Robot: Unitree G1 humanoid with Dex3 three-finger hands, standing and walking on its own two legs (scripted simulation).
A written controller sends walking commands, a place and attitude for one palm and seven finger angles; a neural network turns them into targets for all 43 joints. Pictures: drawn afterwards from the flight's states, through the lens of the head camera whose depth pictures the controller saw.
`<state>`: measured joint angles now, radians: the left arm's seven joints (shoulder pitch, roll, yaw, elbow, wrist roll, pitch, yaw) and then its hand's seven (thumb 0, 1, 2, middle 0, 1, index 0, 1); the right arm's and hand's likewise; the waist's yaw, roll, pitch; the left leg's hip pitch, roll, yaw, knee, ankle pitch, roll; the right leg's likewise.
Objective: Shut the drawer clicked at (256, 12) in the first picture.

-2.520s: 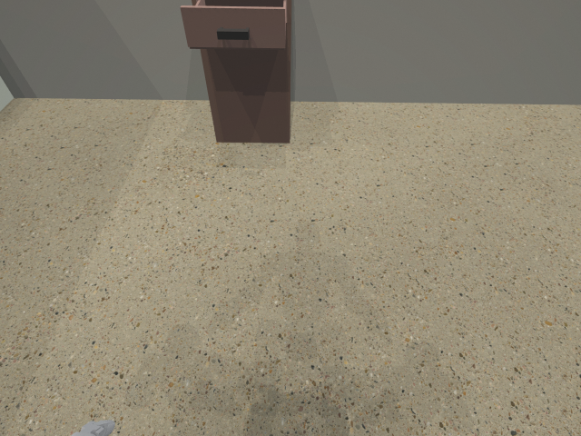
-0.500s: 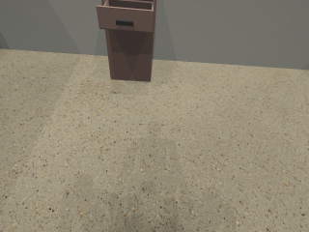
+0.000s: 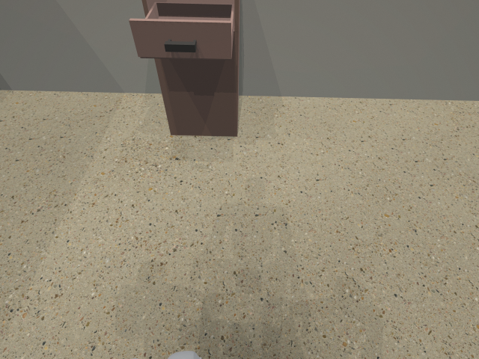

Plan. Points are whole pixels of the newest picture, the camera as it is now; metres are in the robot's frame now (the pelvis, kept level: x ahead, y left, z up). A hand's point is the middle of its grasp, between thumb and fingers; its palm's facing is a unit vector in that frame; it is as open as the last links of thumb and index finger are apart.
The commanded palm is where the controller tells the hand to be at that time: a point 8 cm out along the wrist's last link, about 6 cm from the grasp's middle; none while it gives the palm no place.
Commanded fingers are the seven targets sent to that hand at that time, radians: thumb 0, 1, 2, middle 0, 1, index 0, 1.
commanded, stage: walk to a spot facing it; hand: left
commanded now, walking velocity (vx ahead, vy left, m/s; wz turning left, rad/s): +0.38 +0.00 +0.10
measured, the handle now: (181, 44) +1.18 +0.24 -0.03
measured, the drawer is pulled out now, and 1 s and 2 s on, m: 0.29 0.29 0.29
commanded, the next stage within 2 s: take the last steps up to it in 1.02 s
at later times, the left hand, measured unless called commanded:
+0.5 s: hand (120, 344) +0.18 +0.24 -0.17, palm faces +0.07 -0.99 -0.15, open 7.4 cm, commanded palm none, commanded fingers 0.00 0.90 0.90 -0.20 -0.30 -0.20 -0.30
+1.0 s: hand (175, 208) +0.49 +0.18 -0.15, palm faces +0.01 -0.97 -0.23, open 7.2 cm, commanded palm none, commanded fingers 0.00 0.90 0.90 -0.20 -0.30 -0.20 -0.30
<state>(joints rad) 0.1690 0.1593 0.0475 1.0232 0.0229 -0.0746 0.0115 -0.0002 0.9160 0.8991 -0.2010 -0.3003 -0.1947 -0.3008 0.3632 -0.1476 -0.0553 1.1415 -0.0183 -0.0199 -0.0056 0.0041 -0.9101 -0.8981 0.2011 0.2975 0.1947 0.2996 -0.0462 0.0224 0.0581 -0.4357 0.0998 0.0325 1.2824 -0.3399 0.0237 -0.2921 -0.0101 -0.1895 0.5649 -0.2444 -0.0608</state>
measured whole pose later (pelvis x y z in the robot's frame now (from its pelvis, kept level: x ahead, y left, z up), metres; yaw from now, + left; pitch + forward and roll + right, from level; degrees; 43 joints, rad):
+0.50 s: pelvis +0.22 +0.06 +0.01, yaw -1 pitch -2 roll +0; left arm 0.35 0.17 0.06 1.11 0.03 -0.01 -0.01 0.01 0.91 0.90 -0.20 -0.30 -0.19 -0.30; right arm 0.22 -0.16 -0.06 1.02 -0.01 -0.08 -0.02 -0.03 -0.96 -0.90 0.20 0.30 0.20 0.30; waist 0.03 -0.04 0.04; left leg -0.19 0.04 0.22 0.44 -0.22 0.06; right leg -0.50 -0.12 -0.06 1.14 -0.28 0.01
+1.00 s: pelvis +0.42 -0.01 +0.01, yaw -1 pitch -2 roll -1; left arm 0.22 0.16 0.06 1.05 0.02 -0.07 0.02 -0.01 0.94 0.90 -0.20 -0.30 -0.20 -0.30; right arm 0.34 -0.16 -0.06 1.12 -0.02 -0.01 0.01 0.00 -0.91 -0.90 0.20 0.30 0.19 0.30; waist -0.05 0.04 0.02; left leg -0.51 0.13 0.06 1.14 -0.27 -0.01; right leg -0.19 -0.03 -0.21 0.44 -0.22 -0.05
